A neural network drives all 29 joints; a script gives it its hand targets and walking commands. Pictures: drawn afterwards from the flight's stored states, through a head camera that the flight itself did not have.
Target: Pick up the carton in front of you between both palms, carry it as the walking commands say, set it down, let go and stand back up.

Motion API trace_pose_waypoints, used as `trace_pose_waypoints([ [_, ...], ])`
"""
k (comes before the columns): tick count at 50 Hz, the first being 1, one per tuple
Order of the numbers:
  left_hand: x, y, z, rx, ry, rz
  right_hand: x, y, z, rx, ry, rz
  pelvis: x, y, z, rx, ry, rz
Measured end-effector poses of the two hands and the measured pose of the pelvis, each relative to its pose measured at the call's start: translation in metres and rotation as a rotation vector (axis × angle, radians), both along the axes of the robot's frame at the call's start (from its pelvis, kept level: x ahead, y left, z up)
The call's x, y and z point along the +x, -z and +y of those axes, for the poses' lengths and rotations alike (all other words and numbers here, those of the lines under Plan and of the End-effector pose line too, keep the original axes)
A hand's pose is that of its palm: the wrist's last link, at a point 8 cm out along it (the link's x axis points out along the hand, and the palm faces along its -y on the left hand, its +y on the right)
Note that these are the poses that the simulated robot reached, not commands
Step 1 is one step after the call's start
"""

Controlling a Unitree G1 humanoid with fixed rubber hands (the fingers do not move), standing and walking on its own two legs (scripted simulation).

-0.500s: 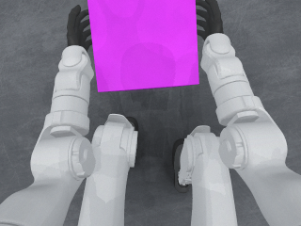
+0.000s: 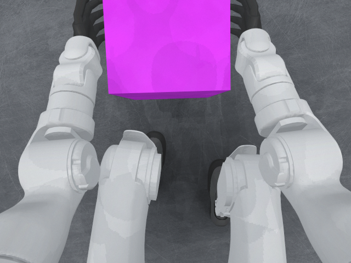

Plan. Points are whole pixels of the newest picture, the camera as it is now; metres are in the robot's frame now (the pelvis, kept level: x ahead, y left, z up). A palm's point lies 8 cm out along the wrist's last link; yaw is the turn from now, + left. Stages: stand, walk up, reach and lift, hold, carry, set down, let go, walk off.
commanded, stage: set down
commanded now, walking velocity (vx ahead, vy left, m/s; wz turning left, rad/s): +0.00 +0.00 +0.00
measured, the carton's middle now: (169, 51) +0.50 +0.10 -0.23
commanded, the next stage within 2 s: let go in 2.00 s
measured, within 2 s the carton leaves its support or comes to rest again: rests again in 0.42 s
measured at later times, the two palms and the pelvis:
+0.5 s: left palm (85, 40) +0.48 +0.26 -0.16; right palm (244, 32) +0.53 -0.04 -0.17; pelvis +0.00 +0.00 +0.00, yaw +0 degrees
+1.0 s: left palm (76, 51) +0.46 +0.29 -0.18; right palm (271, 33) +0.54 -0.10 -0.18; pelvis +0.00 +0.01 +0.00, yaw +0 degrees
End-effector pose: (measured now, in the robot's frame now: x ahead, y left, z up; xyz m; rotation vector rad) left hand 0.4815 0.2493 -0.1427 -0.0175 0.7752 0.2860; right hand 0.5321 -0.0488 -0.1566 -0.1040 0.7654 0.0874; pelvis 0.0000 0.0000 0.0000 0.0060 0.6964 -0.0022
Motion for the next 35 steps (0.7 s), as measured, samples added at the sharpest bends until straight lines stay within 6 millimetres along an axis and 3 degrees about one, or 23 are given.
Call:
trace_pose_waypoints([
  [6,0.003,0.004,0.002,0.009,0.012,0.012,-0.001,0.009,0.000,0.015,-0.014,0.006,-0.002,0.002,0.001,0.005,0.005,0.001],
  [35,-0.005,0.021,0.013,-0.015,-0.010,0.011,0.001,0.014,0.003,0.037,-0.104,-0.029,-0.004,0.005,0.005,0.006,-0.008,-0.038],
])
